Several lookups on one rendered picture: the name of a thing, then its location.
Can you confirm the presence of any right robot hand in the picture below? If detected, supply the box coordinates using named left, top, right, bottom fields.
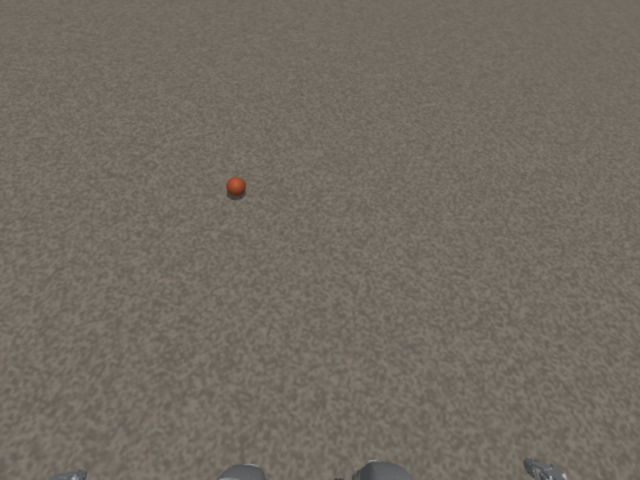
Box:
left=523, top=458, right=567, bottom=480

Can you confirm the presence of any ball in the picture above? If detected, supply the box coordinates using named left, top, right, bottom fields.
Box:
left=226, top=177, right=246, bottom=196

